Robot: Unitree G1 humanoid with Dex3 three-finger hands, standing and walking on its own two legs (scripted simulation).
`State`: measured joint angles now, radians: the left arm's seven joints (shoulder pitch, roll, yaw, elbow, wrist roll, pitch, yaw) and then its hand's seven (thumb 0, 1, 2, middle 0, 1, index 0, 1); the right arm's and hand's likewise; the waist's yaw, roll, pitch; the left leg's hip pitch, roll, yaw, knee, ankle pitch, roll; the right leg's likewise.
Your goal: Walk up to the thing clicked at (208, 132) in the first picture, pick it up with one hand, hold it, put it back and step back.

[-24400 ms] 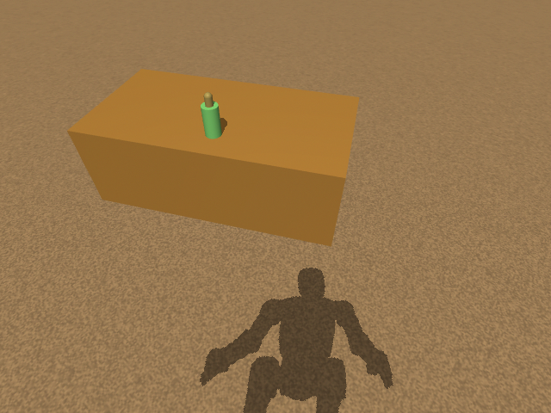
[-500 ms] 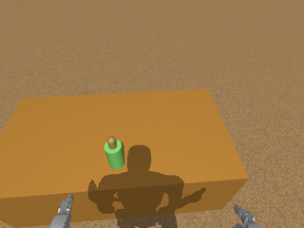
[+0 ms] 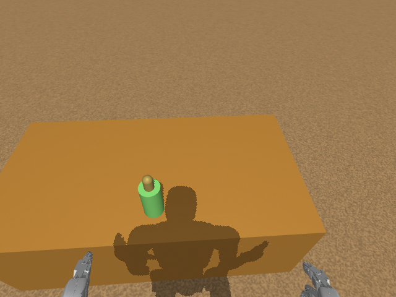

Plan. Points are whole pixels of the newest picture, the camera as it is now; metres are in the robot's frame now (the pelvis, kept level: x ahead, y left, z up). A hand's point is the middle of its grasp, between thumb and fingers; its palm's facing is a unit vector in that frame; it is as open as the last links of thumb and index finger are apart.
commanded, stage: home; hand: left
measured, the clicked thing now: (150, 194) +0.50 +0.16 -0.21
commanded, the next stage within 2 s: stand in 1.08 s
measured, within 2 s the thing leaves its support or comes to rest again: neither
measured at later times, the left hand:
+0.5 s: hand (106, 294) +0.18 +0.19 -0.06, palm faces +0.10 -0.96 -0.27, open 17.4 cm
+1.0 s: hand out of the picture +0.18 +0.18 -0.06, palm faces +0.10 -0.96 -0.27, open 17.5 cm
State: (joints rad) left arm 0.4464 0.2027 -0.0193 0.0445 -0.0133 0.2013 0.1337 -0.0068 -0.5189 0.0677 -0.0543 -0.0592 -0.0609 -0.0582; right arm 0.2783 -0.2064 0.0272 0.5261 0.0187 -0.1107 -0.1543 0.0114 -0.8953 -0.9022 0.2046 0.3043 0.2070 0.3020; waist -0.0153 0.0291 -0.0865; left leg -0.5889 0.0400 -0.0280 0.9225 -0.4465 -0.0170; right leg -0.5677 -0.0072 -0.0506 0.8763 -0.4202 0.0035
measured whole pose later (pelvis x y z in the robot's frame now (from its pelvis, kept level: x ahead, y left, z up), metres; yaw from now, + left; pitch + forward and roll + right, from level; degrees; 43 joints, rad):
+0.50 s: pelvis +0.01 +0.01 +0.00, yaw +0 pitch +7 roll -2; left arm 0.46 0.21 -0.02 0.02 -0.01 0.23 0.13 -0.01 -0.53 0.06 -0.05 -0.05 -0.06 -0.05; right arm 0.28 -0.20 0.03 0.54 0.01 -0.12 -0.16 0.01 -0.90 -0.90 0.20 0.30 0.21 0.30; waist -0.02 0.03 -0.10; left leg -0.59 0.04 -0.03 0.94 -0.48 -0.01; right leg -0.56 -0.01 -0.05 0.88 -0.44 0.01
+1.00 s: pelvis +0.01 +0.00 +0.00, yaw +0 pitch +7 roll -2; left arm 0.46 0.21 -0.02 0.01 -0.01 0.24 0.13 -0.01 -0.55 0.04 -0.05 -0.05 -0.05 -0.05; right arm 0.28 -0.21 0.03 0.52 0.01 -0.12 -0.17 0.01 -0.90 -0.90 0.20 0.30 0.21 0.30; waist -0.02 0.03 -0.10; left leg -0.60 0.04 -0.03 0.94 -0.47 -0.01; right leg -0.57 -0.01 -0.05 0.89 -0.44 0.01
